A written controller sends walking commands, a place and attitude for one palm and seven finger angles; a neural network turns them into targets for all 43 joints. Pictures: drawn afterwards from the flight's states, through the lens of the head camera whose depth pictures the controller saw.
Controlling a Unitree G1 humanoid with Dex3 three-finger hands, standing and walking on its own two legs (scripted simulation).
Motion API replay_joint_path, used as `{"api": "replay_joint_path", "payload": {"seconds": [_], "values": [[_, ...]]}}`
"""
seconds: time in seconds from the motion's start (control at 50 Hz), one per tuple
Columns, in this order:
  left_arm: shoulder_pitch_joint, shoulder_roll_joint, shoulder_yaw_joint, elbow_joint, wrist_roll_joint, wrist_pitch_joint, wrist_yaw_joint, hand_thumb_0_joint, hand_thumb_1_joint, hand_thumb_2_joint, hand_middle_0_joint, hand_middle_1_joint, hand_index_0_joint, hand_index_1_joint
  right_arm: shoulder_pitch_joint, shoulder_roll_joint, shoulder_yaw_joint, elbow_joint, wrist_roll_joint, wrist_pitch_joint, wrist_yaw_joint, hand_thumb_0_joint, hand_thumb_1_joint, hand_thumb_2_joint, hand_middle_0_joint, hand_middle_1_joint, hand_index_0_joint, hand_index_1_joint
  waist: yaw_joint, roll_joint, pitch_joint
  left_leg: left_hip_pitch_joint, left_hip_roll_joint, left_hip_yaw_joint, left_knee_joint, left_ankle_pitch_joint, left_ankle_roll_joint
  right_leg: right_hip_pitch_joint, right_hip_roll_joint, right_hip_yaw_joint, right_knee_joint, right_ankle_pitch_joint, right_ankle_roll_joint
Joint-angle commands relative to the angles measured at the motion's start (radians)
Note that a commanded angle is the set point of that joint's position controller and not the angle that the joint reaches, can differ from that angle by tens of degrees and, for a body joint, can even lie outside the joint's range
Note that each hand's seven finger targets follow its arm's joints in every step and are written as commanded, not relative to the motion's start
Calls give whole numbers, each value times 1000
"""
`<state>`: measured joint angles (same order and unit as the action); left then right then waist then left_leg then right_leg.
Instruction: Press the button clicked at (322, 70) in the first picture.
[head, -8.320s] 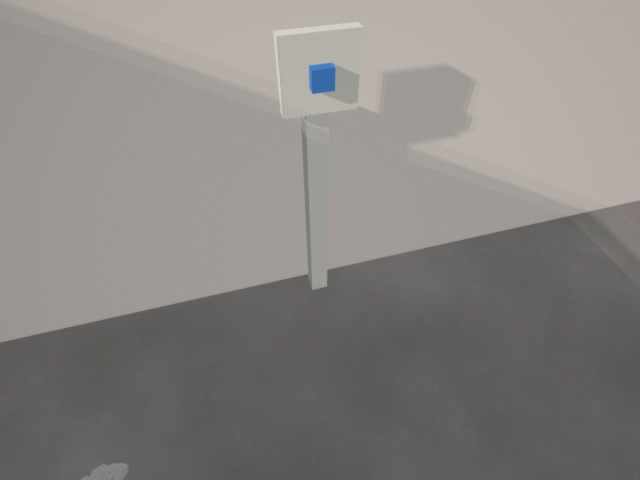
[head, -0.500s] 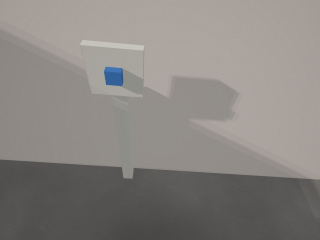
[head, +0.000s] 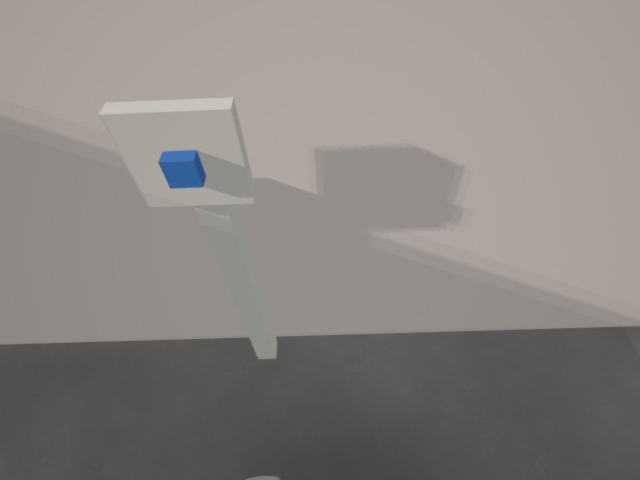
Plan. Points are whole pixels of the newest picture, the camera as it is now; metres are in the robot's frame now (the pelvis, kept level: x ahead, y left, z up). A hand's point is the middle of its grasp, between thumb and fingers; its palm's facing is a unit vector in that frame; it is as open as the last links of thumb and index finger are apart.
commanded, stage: come to a stop and stand still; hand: left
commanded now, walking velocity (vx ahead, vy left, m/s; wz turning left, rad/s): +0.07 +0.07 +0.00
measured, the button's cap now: (183, 168) +0.53 +0.24 +0.09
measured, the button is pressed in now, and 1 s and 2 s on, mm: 0 0 0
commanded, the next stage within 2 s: look again from close up in 0.42 s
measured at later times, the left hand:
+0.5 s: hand out of the picture -0.06 +0.18 -0.17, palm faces +0.04 -0.98 -0.21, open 7.4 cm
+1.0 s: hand out of the picture +0.01 +0.19 -0.17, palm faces +0.02 -0.98 -0.21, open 7.3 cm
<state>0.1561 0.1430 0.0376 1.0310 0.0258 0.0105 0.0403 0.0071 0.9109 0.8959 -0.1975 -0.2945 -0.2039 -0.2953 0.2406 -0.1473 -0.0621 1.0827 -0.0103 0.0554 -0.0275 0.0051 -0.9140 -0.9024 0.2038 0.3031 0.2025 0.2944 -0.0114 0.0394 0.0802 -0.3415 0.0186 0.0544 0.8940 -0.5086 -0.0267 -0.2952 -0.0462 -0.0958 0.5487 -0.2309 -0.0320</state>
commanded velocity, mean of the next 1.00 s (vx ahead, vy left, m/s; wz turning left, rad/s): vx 0.04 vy -0.01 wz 0.00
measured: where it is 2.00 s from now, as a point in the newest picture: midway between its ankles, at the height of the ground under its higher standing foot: outside the picture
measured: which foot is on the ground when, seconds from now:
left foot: up 0.00-0.14, down 0.16-1.00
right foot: down 0.00-1.00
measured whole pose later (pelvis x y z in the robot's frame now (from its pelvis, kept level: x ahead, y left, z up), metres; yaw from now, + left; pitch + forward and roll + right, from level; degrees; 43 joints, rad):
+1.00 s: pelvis -0.01 +0.01 +0.00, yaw +0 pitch -1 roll +0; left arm 0.26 0.16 0.00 1.10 0.01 -0.02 0.04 0.01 0.92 0.90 -0.20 -0.29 -0.20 -0.30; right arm 0.30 -0.13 0.02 1.12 -0.02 -0.01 -0.03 0.01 -0.92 -0.90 0.20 0.30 0.20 0.29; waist 0.00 0.00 0.03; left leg -0.15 0.03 0.04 0.49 -0.32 -0.02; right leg -0.20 -0.01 -0.07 0.51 -0.29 -0.02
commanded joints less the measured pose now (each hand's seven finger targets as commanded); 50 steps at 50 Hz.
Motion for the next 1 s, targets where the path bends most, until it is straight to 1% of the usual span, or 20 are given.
{"api": "replay_joint_path", "payload": {"seconds": [0.0,0.06,0.1,0.12,0.14,0.16,0.18,0.2,0.26,0.32,0.36,0.4,0.42,0.44,0.48,0.56,0.58,0.64,0.78,0.98], "values": [[64,189,47,-49,6,-10,10,0,900,900,-200,-300,-200,-300,50,-43,-6,-50,3,-21,7,0,-900,-900,200,300,200,300,36,-205,-109,-6,20,-34,-45,12,-14,93,-266,236,-221,349,-155],[58,193,49,-42,5,-8,4,0,900,900,-200,-300,-200,-300,86,-32,2,-39,2,-36,10,0,-900,-900,200,300,200,300,27,-201,-113,84,11,-3,-273,98,-9,69,-224,234,-235,104,-121],[38,164,41,-38,-8,-1,-1,0,900,900,-200,-300,-200,-300,159,-36,10,-9,-1,-49,8,0,-900,-900,200,300,200,300,-5,-156,-110,254,13,-5,-489,225,6,-49,-161,198,-215,-127,-51],[38,126,31,-44,-15,4,-6,0,900,900,-200,-300,-200,-300,169,-69,9,-6,-9,-57,6,0,-900,-900,200,300,200,300,-3,-28,-85,243,81,-110,-569,182,32,-99,-90,153,-161,-197,-4],[47,89,21,-50,-19,6,-13,0,900,900,-200,-300,-200,-300,138,-110,7,-23,-17,-62,2,0,-900,-900,200,300,200,300,13,73,-34,115,177,-220,-662,57,69,-62,-27,93,-116,-147,34],[46,81,19,-43,-12,7,-19,0,900,900,-200,-300,-200,-300,84,-133,4,-37,-17,-62,3,0,-900,-900,200,300,200,300,27,127,-18,-19,227,-281,-737,-92,92,29,-12,45,-50,-103,51],[47,80,17,-27,-3,9,-22,0,900,900,-200,-300,-200,-300,34,-133,6,-47,-17,-67,1,0,-900,-900,200,300,200,300,33,171,29,-93,226,-285,-786,-159,97,75,-8,33,-1,-66,56],[67,75,14,-11,1,9,-28,0,900,900,-200,-300,-200,-300,10,-130,10,-52,-16,-68,-2,0,-900,-900,200,300,200,300,43,162,60,-116,214,-264,-795,-163,95,88,0,30,36,-54,53],[119,61,6,23,3,5,-38,0,900,900,-200,-300,-200,-300,22,-132,8,-45,-12,-68,-10,0,-900,-900,200,300,200,300,40,121,72,-41,209,-235,-771,-111,112,36,9,26,95,-83,47],[161,54,-3,44,-1,-14,-36,0,900,900,-200,-300,-200,-300,59,-121,11,-26,-9,-72,-12,0,-900,-900,200,300,200,300,34,86,65,72,172,-181,-669,52,103,32,0,37,-83,-43,46],[202,80,-7,72,-8,-30,-27,0,900,900,-200,-300,-200,-300,94,-88,19,-10,1,-81,-11,0,-900,-900,200,300,200,300,27,20,18,88,116,-116,-561,258,74,121,-50,115,-176,79,25],[222,104,-7,98,-15,-46,-21,0,900,900,-200,-300,-200,-300,111,-59,32,0,0,-80,-13,0,-900,-900,200,300,200,300,13,-177,-38,131,65,-35,-473,312,31,139,-107,195,-227,160,-11],[290,104,-13,141,-1,-62,34,0,900,900,-200,-300,-200,-300,21,-112,38,-27,-5,-88,0,0,-900,-900,200,300,200,300,44,-76,26,99,63,-21,-317,324,11,82,-124,224,-154,526,-1],[253,159,-9,87,-5,-70,26,0,900,900,-200,-300,-200,-300,96,-38,44,-50,-4,-80,5,0,-900,-900,200,300,200,300,-9,-64,-72,95,45,-24,-325,129,28,101,-171,240,-186,307,-38],[196,140,-10,56,-5,-73,11,0,900,900,-200,-300,-200,-300,137,-33,56,-50,-8,-78,11,0,-900,-900,200,300,200,300,-23,-112,-107,145,33,-26,-351,150,31,47,-149,220,-193,42,-64],[209,87,-26,70,-12,-63,3,0,900,900,-200,-300,-200,-300,148,-57,61,-28,-5,-89,5,0,-900,-900,200,300,200,300,-10,-40,-52,132,79,-68,-415,392,47,63,-68,136,-110,150,-28],[218,85,-28,72,-13,-63,2,0,900,900,-200,-300,-200,-300,144,-61,63,-26,-4,-90,3,0,-900,-900,200,300,200,300,-4,-61,-56,121,81,-72,-417,414,48,87,-65,131,-99,181,-24],[222,81,-30,73,-16,-55,1,0,900,900,-200,-300,-200,-300,131,-62,65,-23,-3,-86,-1,0,-900,-900,200,300,200,300,3,-78,-26,110,72,-67,-439,365,47,84,-67,136,-117,134,-23],[200,90,-27,61,-18,-44,0,0,900,900,-200,-300,-200,-300,123,-62,67,2,-5,-83,-3,0,-900,-900,200,300,200,300,14,-40,13,96,72,-72,-481,366,48,99,-58,127,-125,113,-20],[176,107,-23,46,-18,-40,-3,0,900,900,-200,-300,-200,-300,114,-77,65,16,-4,-84,-6,0,-900,-900,200,300,200,300,18,-23,-22,122,83,-72,-495,431,47,151,-63,110,-118,213,-16]]}}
